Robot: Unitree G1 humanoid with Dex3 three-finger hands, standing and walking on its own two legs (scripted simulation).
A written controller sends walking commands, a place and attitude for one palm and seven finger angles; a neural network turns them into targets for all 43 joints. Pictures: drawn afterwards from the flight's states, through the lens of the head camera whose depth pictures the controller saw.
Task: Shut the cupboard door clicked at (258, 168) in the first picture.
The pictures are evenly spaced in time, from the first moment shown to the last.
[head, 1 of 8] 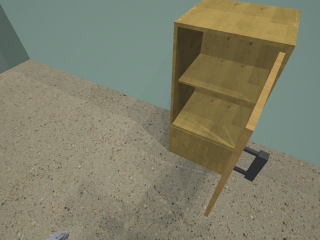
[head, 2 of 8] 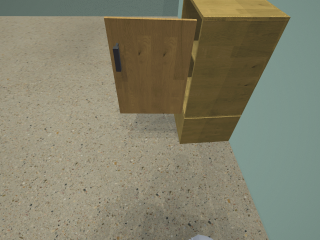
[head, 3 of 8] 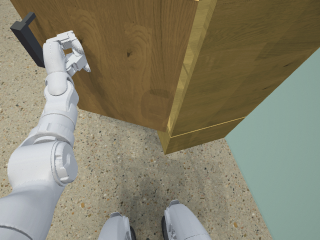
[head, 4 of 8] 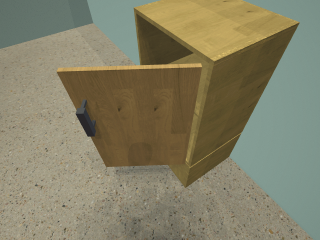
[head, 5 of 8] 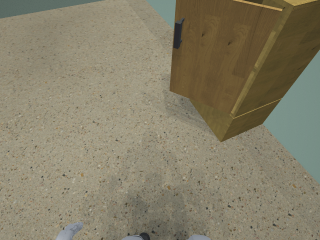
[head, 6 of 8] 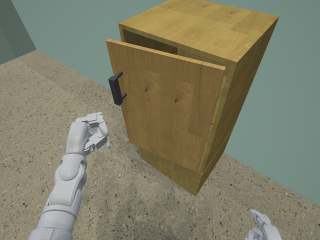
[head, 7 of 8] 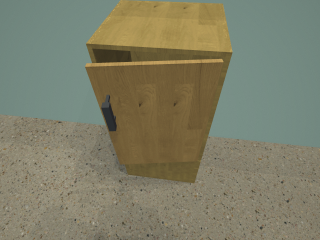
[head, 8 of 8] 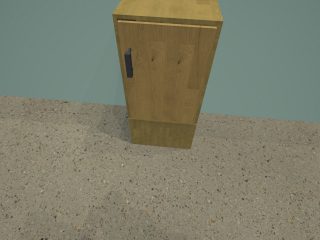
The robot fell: no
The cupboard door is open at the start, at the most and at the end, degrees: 86 86 0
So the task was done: yes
